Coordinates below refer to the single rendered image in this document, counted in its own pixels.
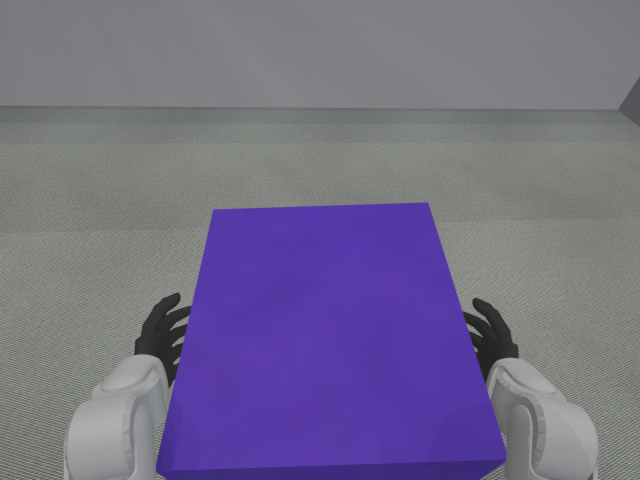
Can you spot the right robot forearm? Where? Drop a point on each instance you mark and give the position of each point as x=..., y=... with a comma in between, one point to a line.
x=548, y=438

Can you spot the right robot hand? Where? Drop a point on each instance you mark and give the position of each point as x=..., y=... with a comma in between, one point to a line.
x=496, y=342

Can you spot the left robot forearm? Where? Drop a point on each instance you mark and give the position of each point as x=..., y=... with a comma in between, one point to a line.
x=111, y=436

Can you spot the left robot hand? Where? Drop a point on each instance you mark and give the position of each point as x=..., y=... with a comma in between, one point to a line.
x=156, y=337

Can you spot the carton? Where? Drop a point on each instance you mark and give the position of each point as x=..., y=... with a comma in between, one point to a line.
x=328, y=343

